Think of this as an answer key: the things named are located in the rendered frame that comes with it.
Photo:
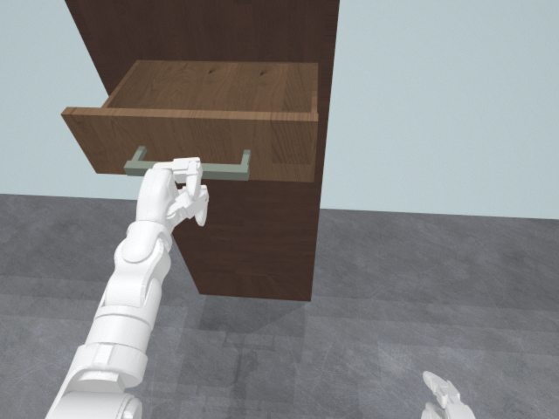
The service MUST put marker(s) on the handle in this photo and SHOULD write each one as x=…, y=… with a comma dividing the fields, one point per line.
x=138, y=167

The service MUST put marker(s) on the left robot hand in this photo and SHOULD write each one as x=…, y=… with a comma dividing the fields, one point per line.
x=160, y=201

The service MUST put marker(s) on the cabinet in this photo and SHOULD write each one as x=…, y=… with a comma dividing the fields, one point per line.
x=259, y=237

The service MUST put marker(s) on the drawer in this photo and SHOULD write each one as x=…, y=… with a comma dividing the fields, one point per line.
x=213, y=110

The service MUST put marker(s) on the right robot hand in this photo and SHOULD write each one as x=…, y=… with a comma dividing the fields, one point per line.
x=448, y=398

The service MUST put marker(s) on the left robot forearm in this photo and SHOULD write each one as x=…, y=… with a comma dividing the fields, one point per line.
x=113, y=357

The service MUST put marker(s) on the left robot upper arm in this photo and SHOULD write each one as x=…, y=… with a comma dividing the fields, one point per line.
x=97, y=405

